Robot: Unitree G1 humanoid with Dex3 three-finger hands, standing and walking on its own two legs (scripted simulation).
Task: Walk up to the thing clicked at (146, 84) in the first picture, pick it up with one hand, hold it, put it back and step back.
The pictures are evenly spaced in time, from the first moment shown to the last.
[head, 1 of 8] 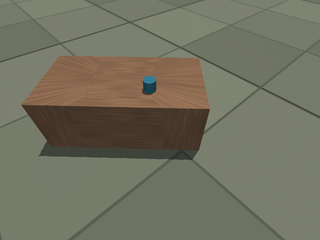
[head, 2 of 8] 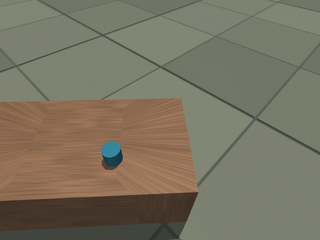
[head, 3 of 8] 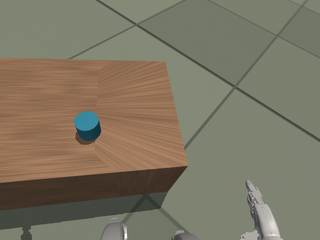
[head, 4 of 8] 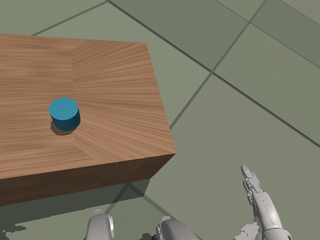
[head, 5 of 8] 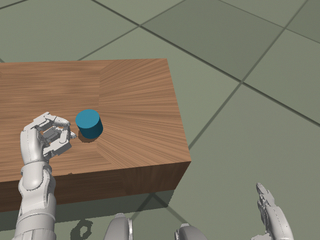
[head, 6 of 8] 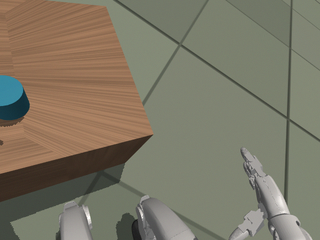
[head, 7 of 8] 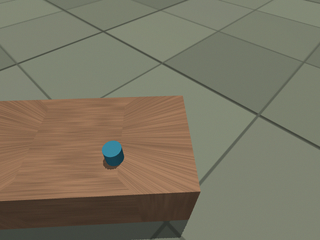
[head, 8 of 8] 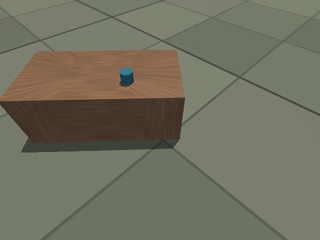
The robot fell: no
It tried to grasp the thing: no
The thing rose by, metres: 0.01
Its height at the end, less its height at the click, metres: +0.00
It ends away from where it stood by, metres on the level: 0.00
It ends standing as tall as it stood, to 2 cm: yes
